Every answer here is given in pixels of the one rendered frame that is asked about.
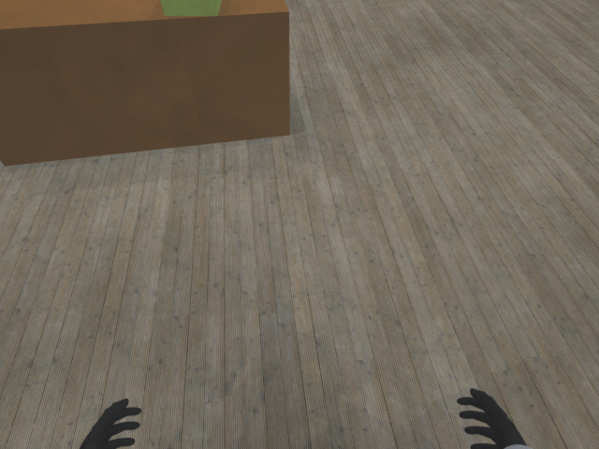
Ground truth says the left robot hand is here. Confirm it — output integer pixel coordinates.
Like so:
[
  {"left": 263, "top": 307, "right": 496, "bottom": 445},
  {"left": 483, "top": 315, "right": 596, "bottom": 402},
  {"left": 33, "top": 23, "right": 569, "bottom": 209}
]
[{"left": 80, "top": 398, "right": 141, "bottom": 449}]

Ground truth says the pedestal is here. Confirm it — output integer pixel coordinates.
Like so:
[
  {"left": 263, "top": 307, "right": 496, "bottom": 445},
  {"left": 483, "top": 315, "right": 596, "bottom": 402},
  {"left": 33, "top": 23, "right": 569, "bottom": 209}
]
[{"left": 0, "top": 0, "right": 290, "bottom": 166}]

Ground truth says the right robot hand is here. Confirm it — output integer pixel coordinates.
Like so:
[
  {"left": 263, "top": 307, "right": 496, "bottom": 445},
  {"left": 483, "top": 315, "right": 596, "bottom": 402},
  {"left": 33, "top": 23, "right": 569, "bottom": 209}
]
[{"left": 457, "top": 388, "right": 527, "bottom": 449}]

